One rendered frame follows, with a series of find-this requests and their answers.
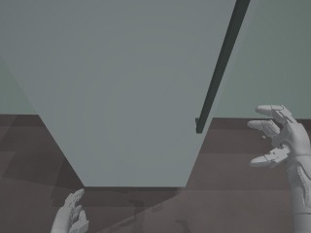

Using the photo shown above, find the right robot forearm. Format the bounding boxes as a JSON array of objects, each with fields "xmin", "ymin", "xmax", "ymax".
[{"xmin": 285, "ymin": 155, "xmax": 311, "ymax": 233}]

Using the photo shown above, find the robot left hand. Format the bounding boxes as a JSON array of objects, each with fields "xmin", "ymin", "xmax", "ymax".
[{"xmin": 51, "ymin": 188, "xmax": 89, "ymax": 233}]

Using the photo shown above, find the fridge door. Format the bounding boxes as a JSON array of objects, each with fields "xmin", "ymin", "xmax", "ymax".
[{"xmin": 0, "ymin": 0, "xmax": 259, "ymax": 187}]

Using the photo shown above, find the robot right hand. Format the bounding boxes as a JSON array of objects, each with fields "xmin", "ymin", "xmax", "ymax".
[{"xmin": 247, "ymin": 105, "xmax": 311, "ymax": 169}]

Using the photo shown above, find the handle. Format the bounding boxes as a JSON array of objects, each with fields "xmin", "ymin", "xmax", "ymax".
[{"xmin": 195, "ymin": 0, "xmax": 251, "ymax": 134}]

